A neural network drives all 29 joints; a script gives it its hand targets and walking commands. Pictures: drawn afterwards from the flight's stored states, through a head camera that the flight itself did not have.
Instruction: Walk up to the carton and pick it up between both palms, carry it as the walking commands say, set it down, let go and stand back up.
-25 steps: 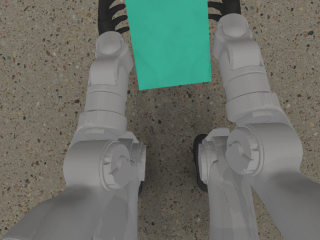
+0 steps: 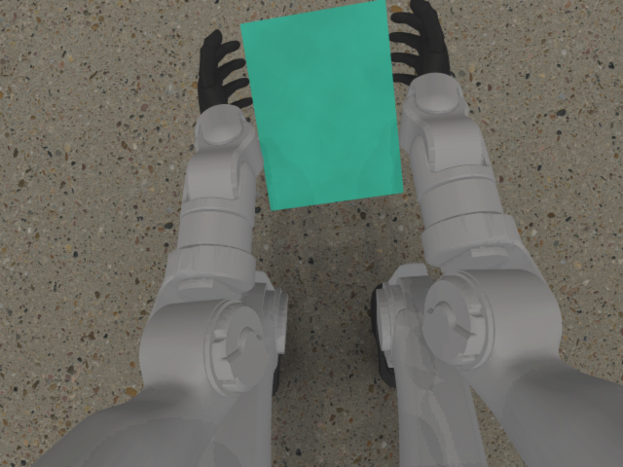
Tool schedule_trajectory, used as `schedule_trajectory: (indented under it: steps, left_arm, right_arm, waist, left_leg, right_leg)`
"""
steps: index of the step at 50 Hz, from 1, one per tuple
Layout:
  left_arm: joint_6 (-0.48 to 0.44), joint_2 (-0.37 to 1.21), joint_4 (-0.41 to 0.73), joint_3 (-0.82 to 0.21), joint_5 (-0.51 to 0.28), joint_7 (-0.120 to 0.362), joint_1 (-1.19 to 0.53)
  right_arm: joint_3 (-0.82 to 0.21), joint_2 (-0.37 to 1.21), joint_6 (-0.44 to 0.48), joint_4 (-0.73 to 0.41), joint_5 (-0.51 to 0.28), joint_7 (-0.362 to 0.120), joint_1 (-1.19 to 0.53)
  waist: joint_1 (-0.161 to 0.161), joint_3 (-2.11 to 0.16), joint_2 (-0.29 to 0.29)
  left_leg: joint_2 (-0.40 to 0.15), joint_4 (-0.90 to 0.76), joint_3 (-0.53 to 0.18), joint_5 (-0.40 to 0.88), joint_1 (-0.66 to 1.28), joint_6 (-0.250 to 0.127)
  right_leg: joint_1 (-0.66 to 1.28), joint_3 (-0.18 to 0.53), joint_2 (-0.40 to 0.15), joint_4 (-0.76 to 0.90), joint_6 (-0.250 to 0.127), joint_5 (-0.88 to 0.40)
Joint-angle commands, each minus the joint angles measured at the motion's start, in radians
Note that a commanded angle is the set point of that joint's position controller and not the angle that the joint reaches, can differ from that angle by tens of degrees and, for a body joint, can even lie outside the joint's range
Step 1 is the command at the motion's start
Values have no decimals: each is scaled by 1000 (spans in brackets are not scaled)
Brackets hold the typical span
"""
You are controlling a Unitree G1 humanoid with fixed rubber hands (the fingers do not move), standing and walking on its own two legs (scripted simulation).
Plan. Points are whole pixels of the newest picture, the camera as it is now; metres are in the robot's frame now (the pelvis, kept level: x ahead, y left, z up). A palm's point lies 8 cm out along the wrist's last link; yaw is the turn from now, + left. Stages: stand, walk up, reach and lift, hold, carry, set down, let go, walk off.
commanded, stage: reach and lift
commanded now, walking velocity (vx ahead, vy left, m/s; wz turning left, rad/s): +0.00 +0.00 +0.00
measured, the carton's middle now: (324, 119) +0.52 -0.01 -0.17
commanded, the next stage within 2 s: none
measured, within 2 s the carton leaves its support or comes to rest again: neither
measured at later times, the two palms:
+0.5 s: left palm (199, 104) +0.49 +0.10 -0.01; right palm (454, 63) +0.50 -0.12 -0.01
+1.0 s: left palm (168, 93) +0.47 +0.10 +0.06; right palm (498, 48) +0.48 -0.13 +0.06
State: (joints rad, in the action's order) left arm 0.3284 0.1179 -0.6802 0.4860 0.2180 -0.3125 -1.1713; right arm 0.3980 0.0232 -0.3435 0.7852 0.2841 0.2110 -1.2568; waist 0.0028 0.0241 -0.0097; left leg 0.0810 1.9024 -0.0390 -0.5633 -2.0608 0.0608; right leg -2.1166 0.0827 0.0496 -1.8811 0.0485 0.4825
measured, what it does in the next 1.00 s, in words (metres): rises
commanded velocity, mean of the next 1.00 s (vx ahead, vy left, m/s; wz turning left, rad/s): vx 0.00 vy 0.00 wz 0.00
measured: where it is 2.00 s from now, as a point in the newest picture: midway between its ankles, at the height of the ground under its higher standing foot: (328, 358)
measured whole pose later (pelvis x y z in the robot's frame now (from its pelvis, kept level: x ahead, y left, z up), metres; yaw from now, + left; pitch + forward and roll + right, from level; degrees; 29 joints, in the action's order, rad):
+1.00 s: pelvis +0.01 +0.00 +0.10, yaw -1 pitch +33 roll +2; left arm 0.35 0.19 -0.67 0.51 0.28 -0.28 -0.96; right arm 0.44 0.12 -0.34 0.76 0.34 0.22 -1.03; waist 0.01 -0.08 0.00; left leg 0.06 1.59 -0.04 -0.52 -1.65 0.05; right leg -1.71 0.09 0.05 -1.57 0.04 0.45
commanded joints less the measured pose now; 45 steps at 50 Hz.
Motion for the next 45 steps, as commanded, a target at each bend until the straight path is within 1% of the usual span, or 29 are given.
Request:
schedule_trajectory:
  steps: [1,7,13,24,45]
  left_arm:
    - [-36,963,9,-546,-153,431,-789]
    - [-25,977,-2,-532,-140,436,-762]
    - [-18,997,-15,-515,-119,437,-737]
    - [-14,1031,-5,-529,-114,428,-714]
    - [-20,1073,-30,-518,-95,430,-600]
  right_arm:
    - [-451,1076,32,45,-154,-329,-590]
    - [-436,1102,21,58,-147,-326,-566]
    - [-415,1111,18,85,-133,-329,-533]
    - [-418,1142,17,88,-131,-331,-497]
    - [-423,1193,23,90,-111,-320,-391]
  waist:
    - [0,-1219,62]
    - [8,-1200,55]
    - [7,-1183,48]
    - [7,-1180,38]
    - [20,-1108,54]
  left_leg:
    - [127,-199,136,253,495,-27]
    - [127,-241,136,235,525,-28]
    - [124,-280,131,234,563,-26]
    - [123,-346,119,230,656,-26]
    - [120,-483,96,220,777,-31]
  right_leg:
    - [795,-146,124,158,-19,-264]
    - [815,-145,128,198,-17,-242]
    - [820,-145,132,232,-20,-232]
    - [876,-140,136,294,-23,-220]
    - [1035,-112,137,442,-19,-219]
